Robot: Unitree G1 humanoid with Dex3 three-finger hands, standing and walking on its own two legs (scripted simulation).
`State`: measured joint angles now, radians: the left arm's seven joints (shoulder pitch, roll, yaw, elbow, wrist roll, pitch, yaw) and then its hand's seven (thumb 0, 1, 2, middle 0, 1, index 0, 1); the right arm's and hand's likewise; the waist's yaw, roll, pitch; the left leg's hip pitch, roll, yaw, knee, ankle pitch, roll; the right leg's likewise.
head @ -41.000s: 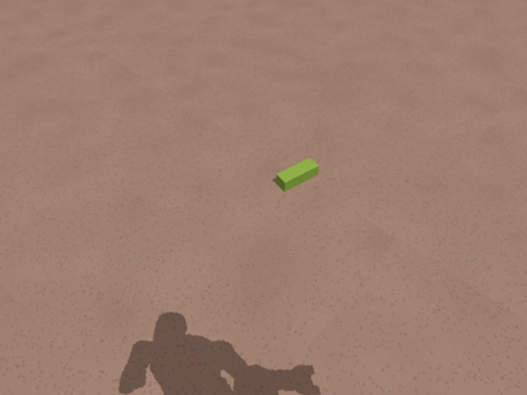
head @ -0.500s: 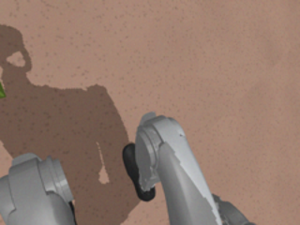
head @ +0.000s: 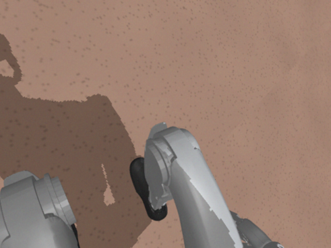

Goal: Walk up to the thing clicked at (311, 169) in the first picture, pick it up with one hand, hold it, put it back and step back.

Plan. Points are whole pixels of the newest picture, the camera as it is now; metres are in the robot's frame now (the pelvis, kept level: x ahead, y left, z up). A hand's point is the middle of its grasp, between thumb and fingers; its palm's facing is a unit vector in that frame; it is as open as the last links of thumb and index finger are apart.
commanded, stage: open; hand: left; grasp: from above
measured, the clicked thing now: out of the picture +0.47 +0.35 -0.27
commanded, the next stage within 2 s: withdraw in 0.70 s
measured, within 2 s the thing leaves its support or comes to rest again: neither
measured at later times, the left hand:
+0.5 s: hand out of the picture +0.46 +0.34 -0.23, palm faces -0.44 -0.15 -0.88, open 13.7 cm
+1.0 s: hand out of the picture +0.47 +0.35 -0.22, palm faces -0.39 -0.14 -0.91, open 13.9 cm
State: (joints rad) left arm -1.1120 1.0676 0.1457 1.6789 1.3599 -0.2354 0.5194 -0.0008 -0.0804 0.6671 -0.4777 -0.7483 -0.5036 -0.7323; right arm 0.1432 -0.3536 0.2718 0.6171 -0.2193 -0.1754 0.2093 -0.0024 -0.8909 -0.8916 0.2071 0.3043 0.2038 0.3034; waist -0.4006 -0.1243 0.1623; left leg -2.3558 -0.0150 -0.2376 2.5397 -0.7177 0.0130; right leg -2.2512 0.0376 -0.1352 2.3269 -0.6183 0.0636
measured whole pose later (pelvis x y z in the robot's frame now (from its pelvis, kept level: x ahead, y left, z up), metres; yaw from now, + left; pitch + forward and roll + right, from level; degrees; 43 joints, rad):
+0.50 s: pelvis +0.00 +0.00 +0.00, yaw +0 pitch +29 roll -16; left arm -1.10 1.09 0.14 1.67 1.35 -0.27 0.50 0.00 -0.47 1.01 -0.11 -1.03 -0.11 -1.03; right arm 0.15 -0.36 0.29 0.61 -0.22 -0.16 0.21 0.00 -0.89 -0.89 0.21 0.30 0.20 0.30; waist -0.40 -0.12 0.17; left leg -2.35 -0.01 -0.25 2.53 -0.71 0.01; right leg -2.25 0.04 -0.15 2.32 -0.61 0.07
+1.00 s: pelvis +0.00 +0.00 +0.00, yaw +0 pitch +30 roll -16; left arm -1.07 1.06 0.17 1.54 1.32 -0.24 0.47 0.00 -0.50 1.01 -0.09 -1.03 -0.09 -1.03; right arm 0.16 -0.35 0.26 0.61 -0.22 -0.15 0.21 0.00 -0.90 -0.90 0.21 0.30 0.20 0.30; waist -0.37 -0.11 0.15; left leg -2.36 -0.02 -0.25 2.53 -0.72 0.00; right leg -2.25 0.03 -0.15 2.31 -0.62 0.06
